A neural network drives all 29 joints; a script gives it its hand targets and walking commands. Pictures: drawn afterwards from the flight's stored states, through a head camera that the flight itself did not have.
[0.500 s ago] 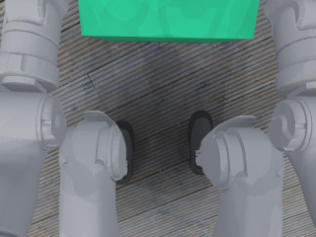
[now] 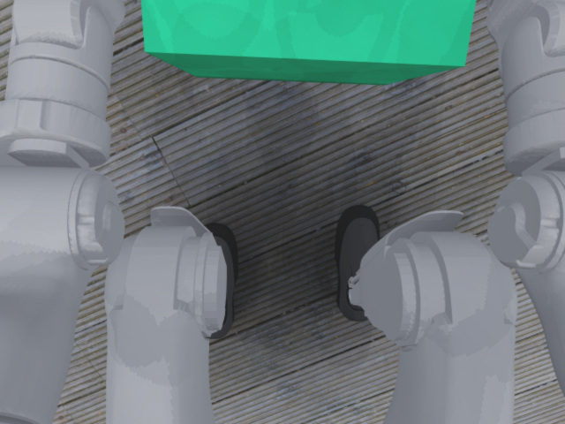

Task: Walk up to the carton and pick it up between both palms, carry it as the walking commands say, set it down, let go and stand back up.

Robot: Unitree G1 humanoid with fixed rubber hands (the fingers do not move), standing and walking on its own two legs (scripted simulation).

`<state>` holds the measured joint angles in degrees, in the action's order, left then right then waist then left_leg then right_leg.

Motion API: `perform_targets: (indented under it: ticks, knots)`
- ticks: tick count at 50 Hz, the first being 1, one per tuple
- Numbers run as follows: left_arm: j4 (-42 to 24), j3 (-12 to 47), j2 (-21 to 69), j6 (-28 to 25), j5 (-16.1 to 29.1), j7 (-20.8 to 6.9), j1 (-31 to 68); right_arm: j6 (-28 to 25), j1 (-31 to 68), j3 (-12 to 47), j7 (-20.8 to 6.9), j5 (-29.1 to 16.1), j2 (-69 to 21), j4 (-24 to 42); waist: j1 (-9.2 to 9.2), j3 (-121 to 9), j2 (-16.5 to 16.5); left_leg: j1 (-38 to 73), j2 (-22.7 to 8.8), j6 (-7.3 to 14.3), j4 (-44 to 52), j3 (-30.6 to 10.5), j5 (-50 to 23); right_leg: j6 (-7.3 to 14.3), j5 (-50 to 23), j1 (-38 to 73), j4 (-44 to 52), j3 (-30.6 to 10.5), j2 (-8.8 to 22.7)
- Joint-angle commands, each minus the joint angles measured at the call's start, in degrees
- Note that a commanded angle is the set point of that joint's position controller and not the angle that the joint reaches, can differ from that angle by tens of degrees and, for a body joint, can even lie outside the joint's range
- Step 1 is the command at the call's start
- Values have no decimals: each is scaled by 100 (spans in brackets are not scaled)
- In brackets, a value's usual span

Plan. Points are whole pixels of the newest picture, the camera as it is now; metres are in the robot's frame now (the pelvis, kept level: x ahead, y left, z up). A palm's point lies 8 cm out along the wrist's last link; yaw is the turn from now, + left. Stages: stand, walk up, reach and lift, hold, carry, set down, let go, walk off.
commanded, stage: set down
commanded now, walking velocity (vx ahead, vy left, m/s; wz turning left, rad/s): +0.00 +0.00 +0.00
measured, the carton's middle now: out of the picture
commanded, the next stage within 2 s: none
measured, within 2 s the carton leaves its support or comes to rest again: neither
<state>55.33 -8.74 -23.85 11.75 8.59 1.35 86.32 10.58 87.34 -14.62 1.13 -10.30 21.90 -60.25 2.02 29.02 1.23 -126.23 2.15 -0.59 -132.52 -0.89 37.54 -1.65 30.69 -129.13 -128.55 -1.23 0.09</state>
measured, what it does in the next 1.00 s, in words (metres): stands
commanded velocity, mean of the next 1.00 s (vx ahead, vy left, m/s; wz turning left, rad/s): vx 0.00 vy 0.00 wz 0.00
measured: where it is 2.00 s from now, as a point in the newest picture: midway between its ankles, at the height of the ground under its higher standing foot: (285, 289)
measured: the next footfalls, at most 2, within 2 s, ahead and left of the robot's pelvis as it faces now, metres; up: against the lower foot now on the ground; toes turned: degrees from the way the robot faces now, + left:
none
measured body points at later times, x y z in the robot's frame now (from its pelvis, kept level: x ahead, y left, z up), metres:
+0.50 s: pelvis +0.01 +0.00 +0.00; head +0.38 +0.01 +0.24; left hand +0.58 +0.17 -0.17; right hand +0.57 -0.20 -0.16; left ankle +0.10 +0.12 -0.32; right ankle +0.13 -0.13 -0.32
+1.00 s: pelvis +0.01 +0.00 +0.00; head +0.39 +0.01 +0.22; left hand +0.57 +0.17 -0.20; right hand +0.55 -0.23 -0.18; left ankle +0.10 +0.12 -0.32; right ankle +0.13 -0.13 -0.32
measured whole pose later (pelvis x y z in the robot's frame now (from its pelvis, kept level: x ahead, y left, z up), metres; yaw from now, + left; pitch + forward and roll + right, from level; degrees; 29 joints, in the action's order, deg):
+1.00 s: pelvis +0.01 +0.00 +0.00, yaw -1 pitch +32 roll -2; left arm 57.3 0.7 -25.8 6.4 13.6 5.5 82.7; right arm 3.4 84.9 -10.7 6.4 -15.7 24.3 -64.7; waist 2.1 30.1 1.3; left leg -126.1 2.3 -0.8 -133.1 -1.8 38.7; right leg -2.0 31.7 -128.6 -128.6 -0.5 0.0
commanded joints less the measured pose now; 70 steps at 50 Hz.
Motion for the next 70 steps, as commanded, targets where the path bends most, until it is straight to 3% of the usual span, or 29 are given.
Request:
perform_targets:
  ticks: [1,4,10,12,13,18,20,27,31,32,34,35,36,38,40,43,44,48,50,53,54,57,59,60,61,63,66,68,70]
  knots:
    - [-556,1972,5576,113,229,-1614,2647,203,1789,1583,-1269,-214,-5520,555,183,-7017,-719,2567,228,42,1535,291,-1775,263,-1681,3316,811,564,-426]
    - [-388,1815,5470,145,75,-1654,2459,176,1817,1485,-1372,-230,-5554,503,1,-6625,-834,2383,255,47,1544,311,-1777,253,-1603,3053,792,525,-437]
    - [-311,1666,5396,44,9,-1635,2108,127,1573,1492,-1314,-18,-5412,527,54,-6337,-706,1932,275,30,1481,350,-1872,190,-1780,3027,796,435,-472]
    - [-242,1629,5269,78,-38,-1637,2092,115,1413,1351,-1252,83,-5192,440,367,-6157,-526,1814,266,55,1579,227,-1734,209,-1804,3007,787,559,-399]
    - [-457,1773,5299,16,60,-1599,2169,113,1272,1398,-1282,-70,-5569,334,156,-6377,-662,2137,220,60,1588,206,-1959,195,-1902,3045,707,504,-413]
    - [-180,1734,5138,63,-90,-1546,1980,112,1300,1197,-1266,91,-5240,290,273,-6210,-862,2030,205,-3,1543,201,-1847,202,-1728,2750,699,532,-410]
    - [-432,1663,5179,11,-117,-1554,2075,104,1296,1241,-1287,150,-5436,421,79,-6146,-713,2031,267,13,1583,224,-2102,190,-1931,2875,727,482,-467]
    - [-343,1498,4376,-40,-211,-1406,1825,23,1058,885,-1125,303,-4508,289,288,-6230,-760,2261,203,-29,1543,218,-1900,150,-1675,2799,765,572,-412]
    - [-12,1211,3641,-147,-321,-1153,1500,-155,930,713,-925,301,-3868,241,168,-6406,-743,2600,109,-45,1568,165,-2085,65,-1795,2974,684,609,-360]
    - [-192,1183,3589,-189,-231,-1128,1647,-219,1084,666,-828,355,-3565,411,344,-6549,-689,2482,156,-72,1545,170,-2002,85,-1793,3172,710,601,-355]
    - [-204,874,2600,-273,-375,-854,1567,-264,988,462,-621,334,-2892,22,-28,-6535,-776,2553,125,-136,1538,293,-2065,20,-1662,3101,758,563,-355]
    - [-266,921,2215,-337,-336,-778,1433,-358,674,327,-570,385,-2618,157,328,-6505,-605,2366,151,-98,1529,177,-2020,31,-1830,2967,780,674,-382]
    - [-487,916,1830,-441,-155,-611,1653,-461,598,297,-367,352,-2181,169,366,-7059,-580,2860,96,-146,1488,157,-2158,10,-2008,3451,759,670,-313]
    - [-281,650,630,-540,-296,-265,1228,-582,396,74,-37,343,-944,-44,22,-6995,-875,2996,83,-237,1487,243,-2447,20,-2098,3416,768,546,-296]
    - [-81,521,-547,-644,-266,75,1237,-706,125,-73,255,194,-42,-420,120,-7119,-817,2744,-60,-245,1519,193,-2163,-20,-2075,3392,748,568,-230]
    - [-96,983,-403,-643,423,242,1493,-863,619,317,443,-194,452,98,344,-8378,-682,3260,-11,-231,1399,167,-2495,23,-2518,4300,742,532,-151]
    - [-473,869,-619,-694,413,300,1506,-935,819,264,561,-364,438,505,159,-8918,-719,3248,-1,-219,1336,158,-2713,94,-2875,4718,631,421,-227]
    - [-926,914,-1230,-782,612,473,2188,-920,1006,331,543,-570,791,266,214,-9366,-501,3910,-96,-189,1331,36,-3252,-32,-3129,4312,511,517,-156]
    - [-1239,745,-1328,-788,406,529,2298,-906,1228,489,520,-798,871,604,-70,-9579,-770,4152,-139,-196,1246,99,-3310,58,-3086,4316,552,396,-125]
    - [-1004,910,-1296,-716,668,485,2047,-870,1022,364,478,-788,1167,566,76,-9514,-832,4453,-155,-146,1204,38,-3298,27,-2751,3856,607,470,-61]
    - [-1187,806,-1522,-717,510,448,2130,-819,1065,397,447,-880,947,396,-105,-9234,-1109,4392,-158,-170,1411,29,-2894,64,-2448,3666,615,526,-33]
    - [-744,416,-1777,-665,295,391,1766,-743,944,352,446,-641,1098,399,-252,-8882,-622,3668,-120,-108,1251,182,-2663,5,-2389,4000,632,392,-63]
    - [-224,624,-1585,-611,472,372,1900,-754,1053,149,473,-484,1480,230,71,-8642,-637,3516,-202,-101,1254,125,-2341,28,-2151,3799,636,411,16]
    - [-282,751,-1458,-579,779,298,1948,-757,1111,311,481,-487,1363,329,406,-8663,-221,3365,-168,-64,1269,158,-2257,9,-2309,4348,716,452,48]
    - [-15,695,-1382,-584,688,265,1586,-761,989,159,466,-413,1397,243,128,-8395,-428,3278,-159,-54,1381,95,-2254,29,-2131,3966,660,432,21]
    - [-95,728,-1324,-608,758,196,1572,-778,850,236,459,-399,1230,533,257,-8828,-307,3290,-155,-60,1253,147,-2511,8,-2569,4412,710,433,-25]
    - [-1314,416,-1836,-660,610,248,1847,-711,1002,345,524,-649,1165,1678,-87,-10477,-353,3720,-99,-73,1244,310,-2832,21,-3314,5630,757,296,-49]
    - [-1619,480,-1797,-518,834,331,1705,-562,1004,313,606,-703,1299,2293,89,-11379,-141,4239,-36,-13,1317,321,-3082,-9,-3601,6127,735,461,-101]
    - [-1517,626,-1642,-310,982,266,1623,-286,559,204,591,-591,1380,1781,283,-10886,-307,3999,-32,-54,1431,393,-2906,42,-3280,5857,826,531,-116]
